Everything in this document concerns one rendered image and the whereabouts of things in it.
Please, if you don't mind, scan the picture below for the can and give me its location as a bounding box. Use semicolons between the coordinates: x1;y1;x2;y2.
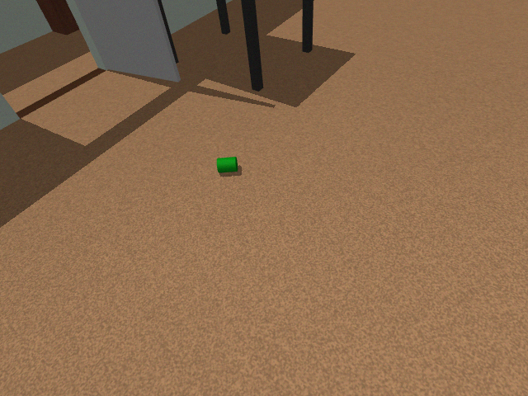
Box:
217;157;238;173

